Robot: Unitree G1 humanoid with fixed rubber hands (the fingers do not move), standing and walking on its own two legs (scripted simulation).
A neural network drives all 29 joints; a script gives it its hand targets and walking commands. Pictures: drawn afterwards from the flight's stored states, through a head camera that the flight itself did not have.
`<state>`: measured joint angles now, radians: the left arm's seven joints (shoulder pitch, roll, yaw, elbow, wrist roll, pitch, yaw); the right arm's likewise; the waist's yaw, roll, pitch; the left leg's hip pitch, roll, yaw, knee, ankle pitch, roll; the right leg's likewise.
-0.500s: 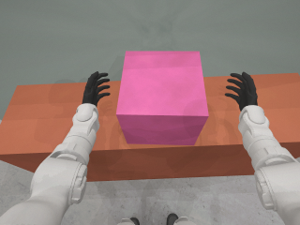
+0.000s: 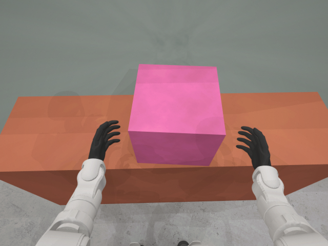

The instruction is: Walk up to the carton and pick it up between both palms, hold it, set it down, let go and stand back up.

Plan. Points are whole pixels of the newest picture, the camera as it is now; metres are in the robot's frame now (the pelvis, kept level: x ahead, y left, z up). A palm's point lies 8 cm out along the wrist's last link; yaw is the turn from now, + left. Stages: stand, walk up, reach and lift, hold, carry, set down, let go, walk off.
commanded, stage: set down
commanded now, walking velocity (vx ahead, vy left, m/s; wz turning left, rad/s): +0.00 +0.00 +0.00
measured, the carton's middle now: (175, 116) +0.50 -0.02 -0.07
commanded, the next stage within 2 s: let go in 1.60 s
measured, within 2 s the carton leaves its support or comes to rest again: neither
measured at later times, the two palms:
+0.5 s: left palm (88, 180) +0.28 +0.20 -0.02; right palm (264, 181) +0.27 -0.23 -0.02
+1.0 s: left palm (77, 207) +0.22 +0.22 -0.05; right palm (259, 212) +0.21 -0.21 -0.05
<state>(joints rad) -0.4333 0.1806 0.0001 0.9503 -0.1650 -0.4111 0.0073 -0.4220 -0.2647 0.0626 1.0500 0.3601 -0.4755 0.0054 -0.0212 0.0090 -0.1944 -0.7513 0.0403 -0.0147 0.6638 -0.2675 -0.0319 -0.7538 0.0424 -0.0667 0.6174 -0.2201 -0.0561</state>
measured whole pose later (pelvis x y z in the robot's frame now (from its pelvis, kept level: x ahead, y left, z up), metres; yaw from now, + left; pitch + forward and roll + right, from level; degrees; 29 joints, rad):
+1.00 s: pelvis +0.03 +0.00 +0.02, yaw -1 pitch -1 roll +0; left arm 0.07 0.21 -0.02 0.77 -0.13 -0.30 0.03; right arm 0.03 -0.16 0.03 0.94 0.15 -0.47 0.01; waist -0.01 -0.04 0.04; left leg -0.19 0.02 0.01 0.50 -0.29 -0.02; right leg -0.23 0.04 -0.02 0.52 -0.27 -0.05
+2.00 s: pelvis +0.03 +0.03 +0.03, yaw -2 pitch -6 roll -1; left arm 0.19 0.18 0.00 0.55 0.00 0.14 0.01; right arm 0.17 -0.19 -0.04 0.79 -0.02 -0.19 0.03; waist 0.02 0.00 0.07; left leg -0.02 0.02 0.04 0.41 -0.27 0.01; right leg -0.05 0.03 0.01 0.38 -0.22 -0.02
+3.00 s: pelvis +0.04 +0.06 +0.03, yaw +2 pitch -3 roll +0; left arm 0.33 0.13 0.02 1.15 0.02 0.00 0.04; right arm 0.35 -0.13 -0.03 1.09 -0.01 -0.01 -0.03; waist 0.01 -0.01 0.02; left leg -0.08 -0.07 -0.02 0.38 -0.24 0.07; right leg -0.09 -0.06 -0.04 0.38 -0.23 0.05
